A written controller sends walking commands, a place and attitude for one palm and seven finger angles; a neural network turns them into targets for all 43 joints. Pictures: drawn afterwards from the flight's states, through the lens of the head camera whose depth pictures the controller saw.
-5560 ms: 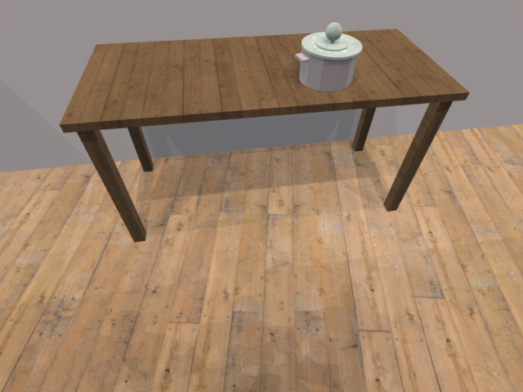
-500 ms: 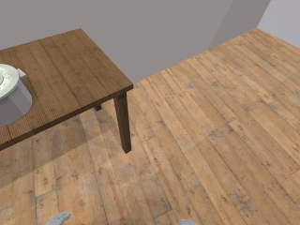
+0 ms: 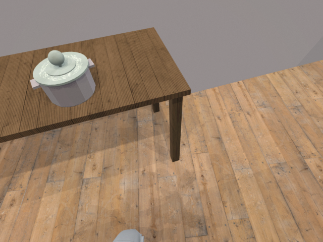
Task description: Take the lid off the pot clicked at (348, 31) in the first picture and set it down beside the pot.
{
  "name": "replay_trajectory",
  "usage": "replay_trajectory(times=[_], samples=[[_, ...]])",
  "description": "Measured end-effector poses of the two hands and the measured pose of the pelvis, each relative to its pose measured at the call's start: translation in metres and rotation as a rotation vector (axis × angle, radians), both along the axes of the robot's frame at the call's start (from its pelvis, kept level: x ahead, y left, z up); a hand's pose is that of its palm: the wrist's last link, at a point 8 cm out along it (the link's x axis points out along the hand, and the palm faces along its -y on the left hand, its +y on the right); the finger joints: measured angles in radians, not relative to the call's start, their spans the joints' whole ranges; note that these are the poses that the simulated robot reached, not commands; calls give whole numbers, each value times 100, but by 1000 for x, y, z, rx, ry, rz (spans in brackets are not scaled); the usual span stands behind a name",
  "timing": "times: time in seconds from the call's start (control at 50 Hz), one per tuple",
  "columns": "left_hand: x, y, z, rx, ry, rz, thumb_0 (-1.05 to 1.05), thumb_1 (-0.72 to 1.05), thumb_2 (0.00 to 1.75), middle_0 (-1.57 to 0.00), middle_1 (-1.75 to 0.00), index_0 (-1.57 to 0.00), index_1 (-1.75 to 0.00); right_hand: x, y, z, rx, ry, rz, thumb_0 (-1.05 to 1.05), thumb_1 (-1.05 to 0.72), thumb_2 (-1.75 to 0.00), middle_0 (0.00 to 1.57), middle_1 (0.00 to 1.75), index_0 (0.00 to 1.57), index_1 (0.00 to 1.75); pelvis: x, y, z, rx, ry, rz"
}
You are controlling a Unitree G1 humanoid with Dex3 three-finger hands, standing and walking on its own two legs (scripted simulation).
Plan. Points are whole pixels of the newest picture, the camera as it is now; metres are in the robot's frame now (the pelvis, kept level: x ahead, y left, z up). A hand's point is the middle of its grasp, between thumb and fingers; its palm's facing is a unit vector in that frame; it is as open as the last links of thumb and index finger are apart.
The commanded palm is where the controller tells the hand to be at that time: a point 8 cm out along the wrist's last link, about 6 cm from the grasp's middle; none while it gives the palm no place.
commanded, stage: turn to face it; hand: left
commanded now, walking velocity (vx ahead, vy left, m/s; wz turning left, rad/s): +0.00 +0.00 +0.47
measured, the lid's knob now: (56, 58) +0.69 +0.42 +0.07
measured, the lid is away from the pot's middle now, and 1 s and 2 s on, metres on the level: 0.00 0.00 0.00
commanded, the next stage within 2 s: take the last steps up to it in 0.46 s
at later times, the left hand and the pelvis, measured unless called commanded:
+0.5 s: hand out of the picture +0.03 +0.28 -0.16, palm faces +0.23 -0.94 -0.25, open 7.4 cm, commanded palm none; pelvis +0.00 +0.06 +0.00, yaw +11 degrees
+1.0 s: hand out of the picture -0.03 +0.16 -0.15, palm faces +0.37 -0.90 -0.21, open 7.4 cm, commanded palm none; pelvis +0.08 +0.03 +0.01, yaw +18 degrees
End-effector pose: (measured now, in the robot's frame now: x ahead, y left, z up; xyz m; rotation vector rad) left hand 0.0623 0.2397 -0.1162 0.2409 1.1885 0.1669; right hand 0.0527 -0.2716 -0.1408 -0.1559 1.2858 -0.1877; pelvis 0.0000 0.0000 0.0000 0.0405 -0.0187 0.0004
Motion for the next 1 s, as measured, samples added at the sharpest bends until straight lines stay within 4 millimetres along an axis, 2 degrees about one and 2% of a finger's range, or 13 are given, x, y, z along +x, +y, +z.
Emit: replay_trajectory(times=[0.06, 0.14, 0.2, 0.3, 0.42, 0.5, 0.64, 0.7, 0.74, 0.88, 1.0], samples=[[-30, 18, -11, -9, 59, 64, 0, 90, 90, -21, -30, -21, -30, 34, 15, 5, -18, -40, 75, 1, -91, -90, 19, 30, 19, 30, 0, 11, -3, -10, 5, 31], [-67, 49, -33, -25, 126, 152, 0, 90, 90, -21, -30, -21, -30, 81, 46, 10, -52, -129, 179, 1, -91, -90, 19, 30, 19, 30, 3, 32, -16, -39, 14, 76], [-84, 69, -44, -25, 173, 204, 1, 90, 90, -21, -30, -21, -29, 101, 70, 18, -62, -183, 236, 1, -91, -90, 19, 30, 20, 30, 2, 42, -19, -35, 13, 101], [-80, 85, -34, -33, 146, 237, 1, 91, 90, -20, -30, -20, -29, 105, 98, 31, -58, -192, 273, 0, -91, -90, 20, 30, 20, 30, 3, 54, -6, -55, 9, 133], [-61, 88, -20, -31, 61, 245, 1, 91, 90, -20, -30, -20, -29, 87, 116, 28, -13, -154, 276, 0, -90, -89, 20, 30, 20, 30, 3, 60, 2, -59, 3, 173], [-49, 83, -15, -24, 25, 248, 1, 91, 90, -20, -30, -20, -29, 66, 114, 18, 11, -100, 260, 0, -91, -89, 20, 30, 20, 30, 4, 56, 2, -51, 2, 197], [-30, 56, -7, -6, -17, 234, 0, 91, 90, -20, -30, -20, -29, 30, 83, -4, 31, 15, 228, 0, -91, -89, 20, 30, 20, 30, 8, 36, -2, -28, 10, 230], [-29, 39, -8, 6, -41, 232, 0, 91, 90, -20, -30, -20, -29, 21, 67, -19, 48, 56, 214, 0, -91, -89, 20, 30, 20, 30, 15, 23, -9, -17, 11, 239], [-35, 26, -5, 0, -38, 251, 0, 91, 90, -20, -30, -20, -29, 19, 60, -21, 54, 89, 223, 1, -91, -89, 20, 30, 20, 30, 20, 18, -7, -23, 5, 256], [-79, -9, 4, -46, 95, 347, 0, 91, 90, -20, -30, -21, -29, 47, 50, -8, 68, 95, 242, 1, -91, -90, 20, 30, 20, 30, 48, 16, 8, -1, 7, 281], [-110, -32, -1, -106, 219, 447, 0, 91, 90, -20, -30, -20, -29, 91, 68, -9, 59, 115, 300, 1, -91, -90, 19, 30, 20, 30, 76, 28, 7, -13, 11, 316]])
